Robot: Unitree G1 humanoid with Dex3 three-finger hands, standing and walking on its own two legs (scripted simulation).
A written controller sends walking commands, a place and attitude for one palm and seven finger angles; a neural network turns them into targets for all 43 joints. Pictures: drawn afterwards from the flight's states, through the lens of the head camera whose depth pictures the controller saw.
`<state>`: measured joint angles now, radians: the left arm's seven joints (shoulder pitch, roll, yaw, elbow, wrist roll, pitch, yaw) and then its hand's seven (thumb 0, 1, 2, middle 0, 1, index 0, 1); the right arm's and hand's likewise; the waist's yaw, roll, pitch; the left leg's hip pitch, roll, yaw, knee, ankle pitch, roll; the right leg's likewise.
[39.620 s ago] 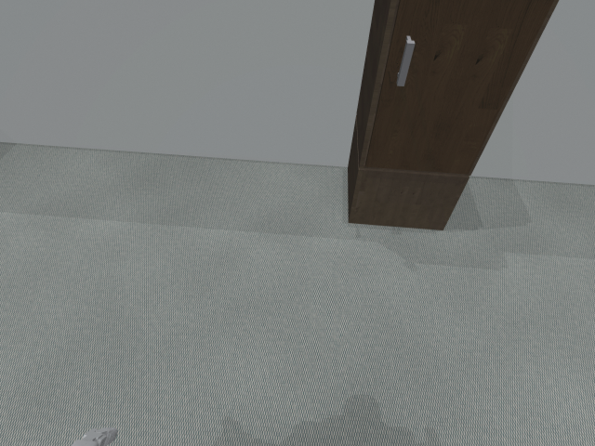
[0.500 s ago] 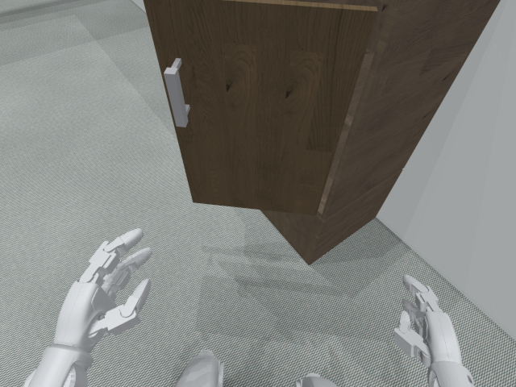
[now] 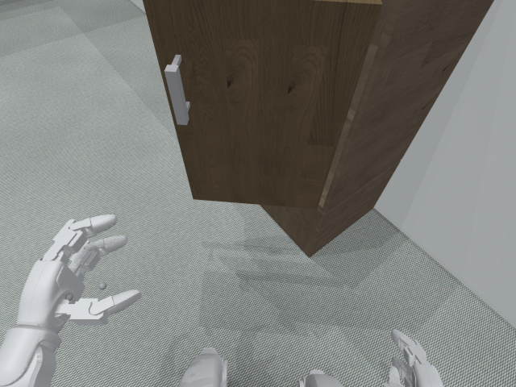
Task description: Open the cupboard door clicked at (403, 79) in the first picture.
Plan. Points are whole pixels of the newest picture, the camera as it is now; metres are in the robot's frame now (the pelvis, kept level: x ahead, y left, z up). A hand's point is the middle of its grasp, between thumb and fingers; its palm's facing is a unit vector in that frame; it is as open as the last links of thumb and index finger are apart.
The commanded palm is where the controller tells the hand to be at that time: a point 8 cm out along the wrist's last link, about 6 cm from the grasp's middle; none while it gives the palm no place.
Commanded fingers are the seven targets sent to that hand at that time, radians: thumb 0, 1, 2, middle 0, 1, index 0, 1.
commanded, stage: raise the hand with hooked fingers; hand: left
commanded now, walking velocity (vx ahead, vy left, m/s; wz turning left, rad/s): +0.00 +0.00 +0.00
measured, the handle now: (180, 90) +0.63 +0.19 +0.08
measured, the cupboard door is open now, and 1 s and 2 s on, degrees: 48 48 48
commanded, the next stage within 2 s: move the hooked fingers beside the handle in 1.22 s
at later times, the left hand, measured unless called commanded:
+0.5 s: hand (71, 254) +0.27 +0.26 +0.09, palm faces -0.01 -1.00 -0.05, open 13.8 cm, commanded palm +0.25 +0.31 +0.09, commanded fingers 0.00 -0.50 0.30 -0.30 -1.20 -0.30 -1.20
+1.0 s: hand (75, 228) +0.30 +0.26 +0.10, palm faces -0.03 -1.00 -0.03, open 14.0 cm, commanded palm +0.27 +0.31 +0.11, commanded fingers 0.00 -0.50 0.30 -0.30 -1.20 -0.30 -1.20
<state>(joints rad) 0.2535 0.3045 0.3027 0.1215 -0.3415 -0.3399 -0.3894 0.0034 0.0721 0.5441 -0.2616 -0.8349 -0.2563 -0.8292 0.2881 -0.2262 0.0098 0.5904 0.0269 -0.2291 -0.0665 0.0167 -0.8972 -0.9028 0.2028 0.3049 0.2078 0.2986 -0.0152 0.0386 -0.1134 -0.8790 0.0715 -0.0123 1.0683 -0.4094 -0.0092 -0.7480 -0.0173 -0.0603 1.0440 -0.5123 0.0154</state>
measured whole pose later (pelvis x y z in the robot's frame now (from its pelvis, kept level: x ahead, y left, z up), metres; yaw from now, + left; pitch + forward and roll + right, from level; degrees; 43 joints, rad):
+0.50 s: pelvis +0.01 +0.00 +0.02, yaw +1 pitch +10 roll -3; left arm 0.08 0.39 0.37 0.26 -0.36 -0.25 -0.49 -0.01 -0.46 0.32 -0.30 -1.17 -0.29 -1.17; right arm 0.25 -0.26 0.05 0.54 0.04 -0.22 -0.08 0.01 -0.90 -0.90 0.20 0.30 0.21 0.30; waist 0.00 0.03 -0.09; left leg -0.77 0.06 -0.02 0.98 -0.39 0.00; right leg -0.62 -0.02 -0.07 0.93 -0.48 0.02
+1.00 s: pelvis +0.01 -0.01 +0.03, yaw +0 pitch +10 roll -2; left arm -0.04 0.43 0.44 0.41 -0.38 -0.26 -0.56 -0.01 -0.50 0.30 -0.30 -1.20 -0.30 -1.20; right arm 0.30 -0.29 0.03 0.55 0.05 -0.19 -0.08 0.01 -0.90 -0.90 0.20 0.30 0.21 0.30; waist -0.01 0.03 -0.08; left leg -0.72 0.07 0.00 0.92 -0.37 -0.02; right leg -0.60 -0.01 -0.05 0.89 -0.46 0.01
